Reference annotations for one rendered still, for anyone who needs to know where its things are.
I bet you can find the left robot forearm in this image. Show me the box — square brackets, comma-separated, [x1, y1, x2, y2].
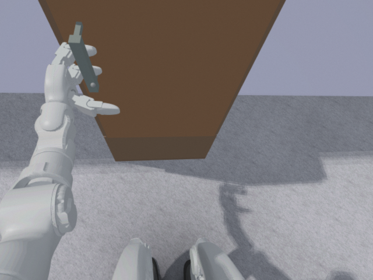
[0, 102, 76, 239]

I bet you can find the right robot shin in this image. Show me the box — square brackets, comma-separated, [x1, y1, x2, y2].
[190, 237, 208, 280]

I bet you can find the left robot upper arm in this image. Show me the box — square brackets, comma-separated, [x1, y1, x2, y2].
[0, 183, 78, 280]

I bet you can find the robot left hand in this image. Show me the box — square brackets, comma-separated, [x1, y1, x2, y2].
[44, 42, 120, 117]

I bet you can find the robot right thigh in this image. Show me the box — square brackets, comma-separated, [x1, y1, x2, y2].
[189, 242, 245, 280]

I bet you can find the handle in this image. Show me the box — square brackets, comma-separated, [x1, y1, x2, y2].
[68, 22, 99, 92]

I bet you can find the cupboard door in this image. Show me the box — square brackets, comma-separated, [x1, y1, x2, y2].
[46, 0, 280, 138]

